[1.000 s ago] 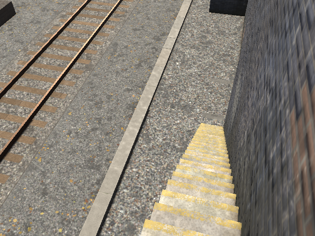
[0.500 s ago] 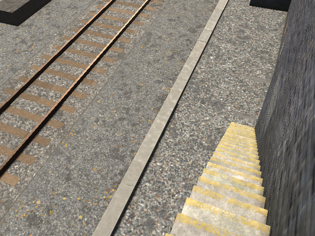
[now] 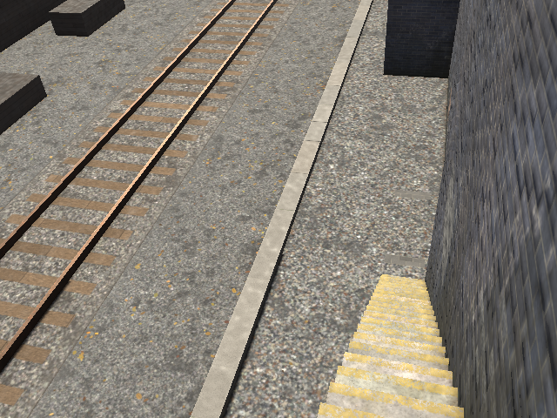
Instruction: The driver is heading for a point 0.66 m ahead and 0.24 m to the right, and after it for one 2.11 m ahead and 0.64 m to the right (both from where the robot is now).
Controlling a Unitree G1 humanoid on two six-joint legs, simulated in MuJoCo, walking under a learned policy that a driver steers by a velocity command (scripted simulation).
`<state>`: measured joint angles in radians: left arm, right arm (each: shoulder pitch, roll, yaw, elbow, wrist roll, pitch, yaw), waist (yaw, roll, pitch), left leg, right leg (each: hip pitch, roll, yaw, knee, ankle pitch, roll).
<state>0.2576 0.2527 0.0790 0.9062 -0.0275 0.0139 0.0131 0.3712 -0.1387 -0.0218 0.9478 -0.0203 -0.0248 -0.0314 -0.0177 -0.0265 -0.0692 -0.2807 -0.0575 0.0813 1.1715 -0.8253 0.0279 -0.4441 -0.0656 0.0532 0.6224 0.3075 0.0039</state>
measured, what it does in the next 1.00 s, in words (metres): goes down: right foot 0.21 m lower, then left foot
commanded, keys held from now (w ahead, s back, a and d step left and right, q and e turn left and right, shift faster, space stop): w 0.96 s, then w+e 0.02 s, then e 0.02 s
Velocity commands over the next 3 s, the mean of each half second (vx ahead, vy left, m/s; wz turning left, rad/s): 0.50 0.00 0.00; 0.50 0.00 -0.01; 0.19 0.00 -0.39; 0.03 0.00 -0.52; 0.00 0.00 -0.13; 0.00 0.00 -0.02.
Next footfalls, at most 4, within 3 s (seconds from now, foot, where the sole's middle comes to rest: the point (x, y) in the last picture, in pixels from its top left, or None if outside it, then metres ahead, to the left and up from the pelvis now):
0.08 right None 0.13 -0.11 -0.87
0.64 left None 0.26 0.08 -0.87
0.94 right None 0.36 -0.19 -1.08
1.18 left None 0.57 0.02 -1.14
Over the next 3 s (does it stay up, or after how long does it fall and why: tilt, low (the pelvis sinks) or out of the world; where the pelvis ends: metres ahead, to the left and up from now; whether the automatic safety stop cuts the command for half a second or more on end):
stays up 0.58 -0.15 -0.51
